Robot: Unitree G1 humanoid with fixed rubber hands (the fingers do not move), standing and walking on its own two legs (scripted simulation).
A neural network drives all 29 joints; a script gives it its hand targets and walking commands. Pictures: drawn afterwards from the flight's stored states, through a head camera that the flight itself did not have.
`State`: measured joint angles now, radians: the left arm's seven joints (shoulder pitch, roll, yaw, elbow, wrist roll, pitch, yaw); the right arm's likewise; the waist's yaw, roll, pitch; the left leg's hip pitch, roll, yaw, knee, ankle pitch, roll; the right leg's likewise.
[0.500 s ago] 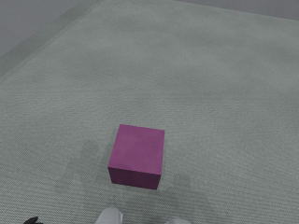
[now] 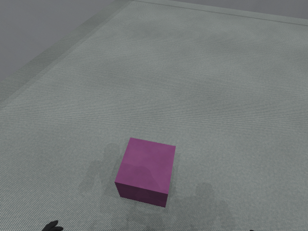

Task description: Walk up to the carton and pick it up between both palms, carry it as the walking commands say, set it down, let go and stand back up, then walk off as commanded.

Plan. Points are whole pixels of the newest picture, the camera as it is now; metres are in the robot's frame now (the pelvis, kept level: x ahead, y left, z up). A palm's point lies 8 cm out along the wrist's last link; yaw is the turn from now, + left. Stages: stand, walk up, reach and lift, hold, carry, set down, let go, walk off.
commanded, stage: walk up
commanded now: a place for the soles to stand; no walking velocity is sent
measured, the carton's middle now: (147, 172) +0.55 +0.06 -0.64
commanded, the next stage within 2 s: none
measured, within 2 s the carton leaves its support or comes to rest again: neither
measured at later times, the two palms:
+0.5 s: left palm out of the picture +0.09 +0.31 -0.11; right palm out of the picture +0.09 -0.27 -0.11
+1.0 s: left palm out of the picture +0.07 +0.44 -0.11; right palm out of the picture +0.16 -0.23 -0.12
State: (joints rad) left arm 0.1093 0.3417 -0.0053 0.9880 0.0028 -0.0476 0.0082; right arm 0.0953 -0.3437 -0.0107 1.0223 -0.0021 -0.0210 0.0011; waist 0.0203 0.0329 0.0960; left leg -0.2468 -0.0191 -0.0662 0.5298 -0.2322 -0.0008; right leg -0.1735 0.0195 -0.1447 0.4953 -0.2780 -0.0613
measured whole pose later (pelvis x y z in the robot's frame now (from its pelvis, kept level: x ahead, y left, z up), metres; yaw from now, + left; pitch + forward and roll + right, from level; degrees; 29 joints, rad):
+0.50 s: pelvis +0.02 +0.02 +0.01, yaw +1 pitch -2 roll -1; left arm 0.09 0.34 0.01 1.14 0.01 -0.03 0.00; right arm 0.09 -0.32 0.00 1.16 -0.01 -0.02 0.00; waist 0.01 0.00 0.06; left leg -0.15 -0.04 -0.07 0.36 -0.16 0.02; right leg -0.07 0.01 -0.15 0.30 -0.20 -0.03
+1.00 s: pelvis +0.06 +0.10 -0.02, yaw +0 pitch -3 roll -1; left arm 0.35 0.45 0.05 0.92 0.03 -0.06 0.04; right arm 0.15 -0.45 -0.13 0.88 -0.06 0.04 0.10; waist 0.01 0.04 0.14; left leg -0.40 0.08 -0.02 0.65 -0.19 -0.01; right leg -0.18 -0.11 -0.06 0.74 -0.46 0.03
